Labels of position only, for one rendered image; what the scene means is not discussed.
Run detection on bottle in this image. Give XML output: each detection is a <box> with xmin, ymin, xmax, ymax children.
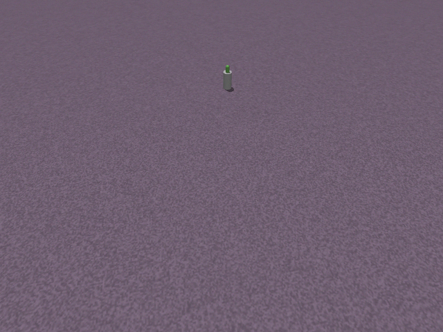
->
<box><xmin>223</xmin><ymin>65</ymin><xmax>232</xmax><ymax>90</ymax></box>

